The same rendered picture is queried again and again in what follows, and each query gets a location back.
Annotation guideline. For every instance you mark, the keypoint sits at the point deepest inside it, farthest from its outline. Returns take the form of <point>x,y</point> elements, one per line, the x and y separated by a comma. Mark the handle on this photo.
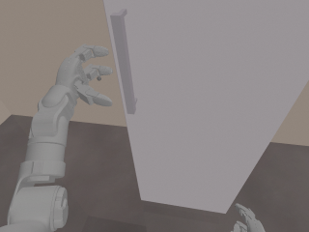
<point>119,33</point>

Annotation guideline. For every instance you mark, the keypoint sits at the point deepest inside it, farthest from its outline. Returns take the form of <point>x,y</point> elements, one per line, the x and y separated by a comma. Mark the robot right hand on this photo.
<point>252,225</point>

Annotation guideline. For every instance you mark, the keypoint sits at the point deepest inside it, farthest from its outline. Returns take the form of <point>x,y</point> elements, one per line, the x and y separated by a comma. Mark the fridge door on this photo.
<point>214,81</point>

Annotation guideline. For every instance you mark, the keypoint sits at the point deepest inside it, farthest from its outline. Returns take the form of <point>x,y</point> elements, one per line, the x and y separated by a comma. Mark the left robot upper arm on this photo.
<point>38,209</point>

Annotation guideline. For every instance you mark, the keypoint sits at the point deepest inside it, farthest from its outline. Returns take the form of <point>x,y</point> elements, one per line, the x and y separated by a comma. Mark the robot left hand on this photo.
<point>71,73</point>

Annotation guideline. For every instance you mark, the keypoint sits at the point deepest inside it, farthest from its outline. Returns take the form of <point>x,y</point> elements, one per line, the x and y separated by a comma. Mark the left robot forearm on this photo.
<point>47,141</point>

